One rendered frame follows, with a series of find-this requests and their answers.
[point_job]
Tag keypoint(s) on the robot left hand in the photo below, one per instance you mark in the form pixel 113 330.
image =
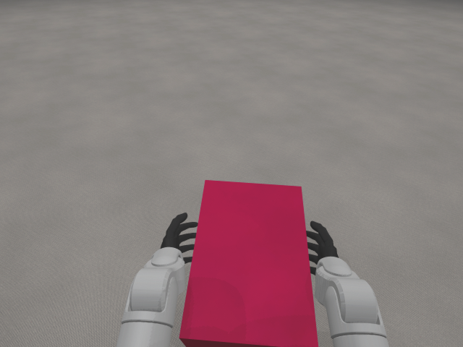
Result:
pixel 173 237

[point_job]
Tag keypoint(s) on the right robot forearm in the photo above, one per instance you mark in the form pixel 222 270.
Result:
pixel 354 316

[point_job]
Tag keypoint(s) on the left robot forearm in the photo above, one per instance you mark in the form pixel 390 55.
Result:
pixel 151 304

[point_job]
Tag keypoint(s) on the robot right hand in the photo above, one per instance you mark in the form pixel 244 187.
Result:
pixel 325 248

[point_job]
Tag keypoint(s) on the carton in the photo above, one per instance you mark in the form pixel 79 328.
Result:
pixel 250 283

